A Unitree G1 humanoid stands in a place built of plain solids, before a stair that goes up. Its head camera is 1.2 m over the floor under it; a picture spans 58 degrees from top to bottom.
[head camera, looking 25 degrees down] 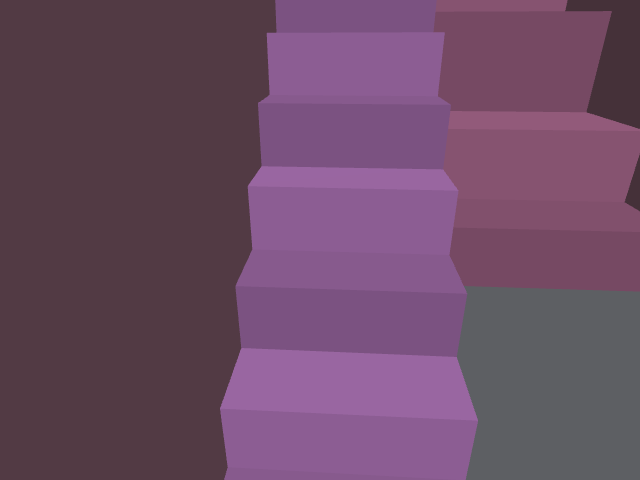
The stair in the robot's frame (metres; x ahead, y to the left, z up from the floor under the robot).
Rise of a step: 0.20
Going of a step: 0.22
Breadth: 0.60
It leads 4 degrees to the right of straight ahead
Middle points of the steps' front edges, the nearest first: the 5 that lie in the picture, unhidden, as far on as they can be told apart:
0.74 -0.06 0.41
0.96 -0.08 0.61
1.18 -0.09 0.81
1.40 -0.10 1.01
1.62 -0.12 1.22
